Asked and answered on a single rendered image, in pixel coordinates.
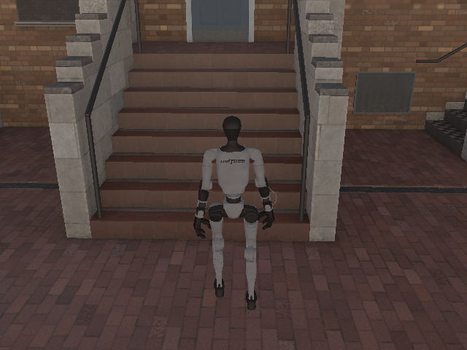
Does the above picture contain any robot right hand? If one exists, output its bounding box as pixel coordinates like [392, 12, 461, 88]
[258, 209, 274, 230]

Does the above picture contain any right robot shin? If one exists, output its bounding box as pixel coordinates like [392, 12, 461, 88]
[246, 248, 257, 300]

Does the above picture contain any humanoid robot head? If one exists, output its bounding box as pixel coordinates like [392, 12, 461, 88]
[220, 116, 245, 152]

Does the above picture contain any left robot forearm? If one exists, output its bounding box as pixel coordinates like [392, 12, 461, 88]
[195, 180, 209, 218]

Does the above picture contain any robot left upper arm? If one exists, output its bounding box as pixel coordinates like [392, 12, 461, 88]
[201, 148, 217, 190]

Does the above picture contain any robot left hand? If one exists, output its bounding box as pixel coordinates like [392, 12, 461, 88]
[193, 217, 211, 238]

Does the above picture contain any robot right upper arm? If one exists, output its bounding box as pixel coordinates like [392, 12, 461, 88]
[248, 147, 266, 187]

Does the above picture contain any right robot forearm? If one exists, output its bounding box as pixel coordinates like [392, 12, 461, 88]
[258, 177, 273, 211]

